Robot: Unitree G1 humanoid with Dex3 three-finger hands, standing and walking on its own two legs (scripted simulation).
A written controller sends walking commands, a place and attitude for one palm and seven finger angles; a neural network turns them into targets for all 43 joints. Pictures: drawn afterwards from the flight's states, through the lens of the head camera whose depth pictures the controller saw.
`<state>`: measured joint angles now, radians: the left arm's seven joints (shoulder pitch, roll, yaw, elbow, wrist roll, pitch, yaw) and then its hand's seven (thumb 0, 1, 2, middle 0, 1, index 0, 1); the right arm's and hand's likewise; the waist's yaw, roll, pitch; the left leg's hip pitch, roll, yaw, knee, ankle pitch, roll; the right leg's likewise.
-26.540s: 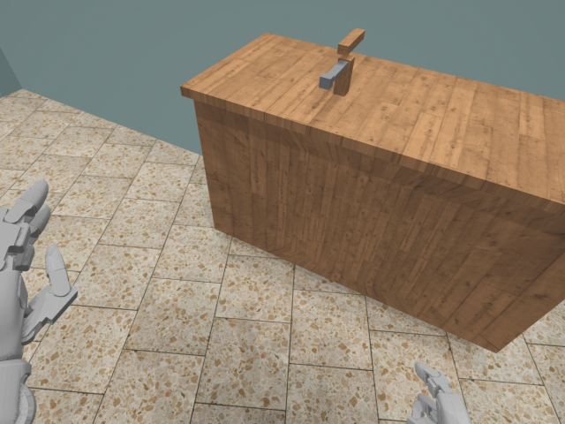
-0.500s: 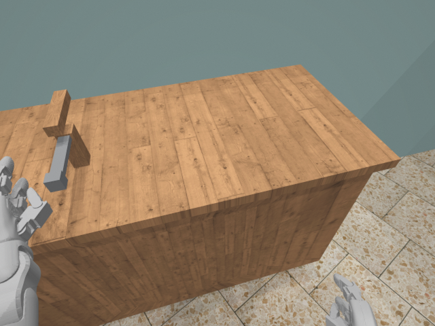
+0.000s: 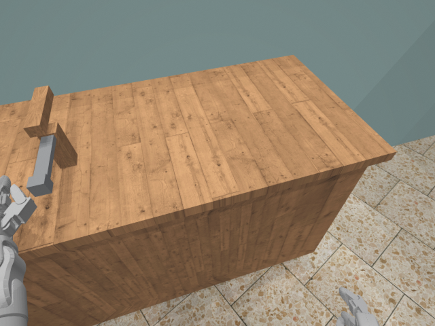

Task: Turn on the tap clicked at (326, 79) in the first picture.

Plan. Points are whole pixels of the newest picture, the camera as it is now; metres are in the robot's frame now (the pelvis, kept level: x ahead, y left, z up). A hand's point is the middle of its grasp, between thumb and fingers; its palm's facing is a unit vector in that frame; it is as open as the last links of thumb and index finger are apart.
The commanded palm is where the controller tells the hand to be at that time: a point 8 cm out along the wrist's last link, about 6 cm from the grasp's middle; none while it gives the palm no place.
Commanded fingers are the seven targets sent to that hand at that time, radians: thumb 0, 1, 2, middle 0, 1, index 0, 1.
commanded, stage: reach beside the lever's end, fingers flat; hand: left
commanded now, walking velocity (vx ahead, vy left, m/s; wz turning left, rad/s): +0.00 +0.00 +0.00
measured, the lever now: (40, 185) +0.31 +0.34 +0.11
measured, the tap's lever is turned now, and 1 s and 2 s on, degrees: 0 6 29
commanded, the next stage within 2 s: push the lever round in 0.26 s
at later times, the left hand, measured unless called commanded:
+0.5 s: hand (27, 204) +0.28 +0.35 +0.10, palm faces +0.60 -0.80 -0.08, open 7.8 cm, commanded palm +0.23 +0.38 +0.10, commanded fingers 0.00 0.90 0.90 -0.15 -0.15 -0.15 -0.15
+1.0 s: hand (47, 200) +0.29 +0.32 +0.10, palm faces +0.59 -0.81 -0.07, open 7.6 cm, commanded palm +0.24 +0.35 +0.10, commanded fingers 0.00 0.90 0.90 -0.15 -0.15 -0.15 -0.15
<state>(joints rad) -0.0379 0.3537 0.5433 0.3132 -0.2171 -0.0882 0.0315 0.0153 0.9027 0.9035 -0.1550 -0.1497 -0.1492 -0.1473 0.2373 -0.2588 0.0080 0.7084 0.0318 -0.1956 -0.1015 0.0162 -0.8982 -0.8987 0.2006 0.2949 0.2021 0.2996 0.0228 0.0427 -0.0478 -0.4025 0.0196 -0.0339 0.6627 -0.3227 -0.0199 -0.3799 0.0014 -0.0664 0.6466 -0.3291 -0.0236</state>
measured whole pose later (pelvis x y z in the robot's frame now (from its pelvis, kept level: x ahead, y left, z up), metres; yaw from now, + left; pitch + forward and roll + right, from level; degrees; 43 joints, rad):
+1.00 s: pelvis +0.00 +0.00 +0.00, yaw +0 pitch +3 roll -1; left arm -0.05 0.29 0.45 0.26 -0.19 -0.08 0.11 0.02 0.94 0.92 -0.15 -0.15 -0.15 -0.15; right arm 0.21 -0.25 0.02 0.70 0.03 -0.18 -0.10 0.02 -0.90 -0.90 0.20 0.29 0.20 0.30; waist 0.03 0.04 -0.05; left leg -0.41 0.01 -0.04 0.68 -0.33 -0.02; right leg -0.38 0.00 -0.07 0.65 -0.33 -0.02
